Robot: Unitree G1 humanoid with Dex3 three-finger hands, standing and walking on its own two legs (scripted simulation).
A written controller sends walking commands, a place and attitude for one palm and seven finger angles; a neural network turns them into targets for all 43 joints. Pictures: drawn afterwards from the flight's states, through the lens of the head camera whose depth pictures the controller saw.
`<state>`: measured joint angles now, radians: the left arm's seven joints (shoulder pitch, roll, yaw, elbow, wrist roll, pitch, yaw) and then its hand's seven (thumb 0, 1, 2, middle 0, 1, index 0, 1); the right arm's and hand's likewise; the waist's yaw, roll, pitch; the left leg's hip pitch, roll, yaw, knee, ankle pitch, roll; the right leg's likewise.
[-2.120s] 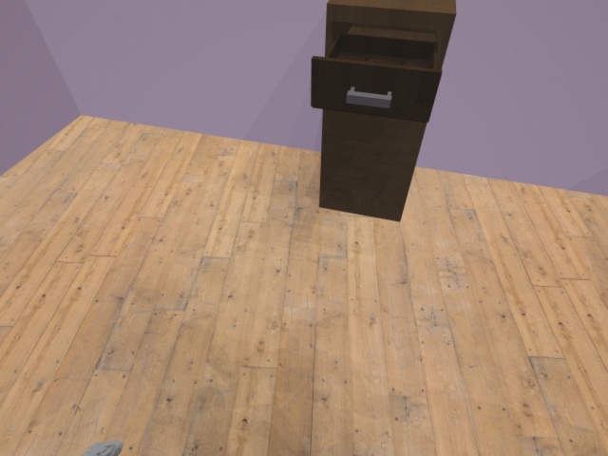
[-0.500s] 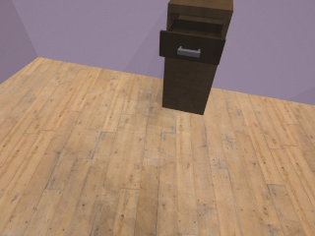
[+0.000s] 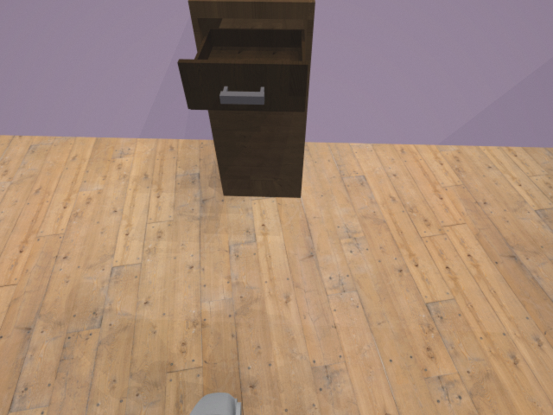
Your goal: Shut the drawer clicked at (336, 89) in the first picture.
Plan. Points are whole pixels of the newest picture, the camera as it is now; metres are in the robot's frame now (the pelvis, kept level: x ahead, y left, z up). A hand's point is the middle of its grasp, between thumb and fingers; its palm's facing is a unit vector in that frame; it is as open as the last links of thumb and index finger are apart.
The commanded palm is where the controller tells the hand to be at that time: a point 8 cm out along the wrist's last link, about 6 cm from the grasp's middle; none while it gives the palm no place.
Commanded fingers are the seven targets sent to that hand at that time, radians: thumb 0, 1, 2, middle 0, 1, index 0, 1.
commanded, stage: walk to a spot facing it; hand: left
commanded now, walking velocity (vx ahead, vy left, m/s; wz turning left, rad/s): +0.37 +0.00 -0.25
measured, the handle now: (243, 93) +0.88 +0.17 -0.01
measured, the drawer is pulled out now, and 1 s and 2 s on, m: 0.29 0.29 0.29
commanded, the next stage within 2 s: turn to face it in 0.78 s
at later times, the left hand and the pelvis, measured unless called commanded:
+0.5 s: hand (153, 345) +0.26 +0.27 -0.19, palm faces -0.12 -0.98 -0.17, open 7.4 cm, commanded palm none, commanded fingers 0.00 0.90 0.90 -0.20 -0.30 -0.20 -0.30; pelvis +0.22 +0.08 +0.00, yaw -13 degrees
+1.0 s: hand (242, 243) +0.50 +0.13 -0.17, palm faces -0.45 -0.87 -0.21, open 7.4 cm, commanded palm none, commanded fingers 0.00 0.90 0.90 -0.20 -0.30 -0.20 -0.30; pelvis +0.30 +0.03 -0.02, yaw -26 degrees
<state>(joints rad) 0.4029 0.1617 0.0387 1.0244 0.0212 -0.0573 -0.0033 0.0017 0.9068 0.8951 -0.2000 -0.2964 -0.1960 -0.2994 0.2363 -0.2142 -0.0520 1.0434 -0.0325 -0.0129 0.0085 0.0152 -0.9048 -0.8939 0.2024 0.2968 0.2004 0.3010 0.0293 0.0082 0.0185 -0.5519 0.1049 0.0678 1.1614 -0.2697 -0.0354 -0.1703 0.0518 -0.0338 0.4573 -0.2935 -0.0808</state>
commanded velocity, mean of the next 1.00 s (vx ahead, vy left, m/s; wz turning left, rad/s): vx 0.11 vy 0.00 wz -0.34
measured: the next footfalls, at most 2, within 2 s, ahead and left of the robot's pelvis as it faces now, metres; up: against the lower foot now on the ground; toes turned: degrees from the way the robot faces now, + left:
left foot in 0.32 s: +0.30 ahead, +0.14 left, +0.00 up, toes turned +0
right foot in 0.90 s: +0.32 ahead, -0.09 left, +0.00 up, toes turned -33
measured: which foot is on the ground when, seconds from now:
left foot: up 0.00-0.30, down 0.32-0.90, up 0.92-1.00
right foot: down 0.00-0.32, up 0.34-0.88, down 0.90-1.00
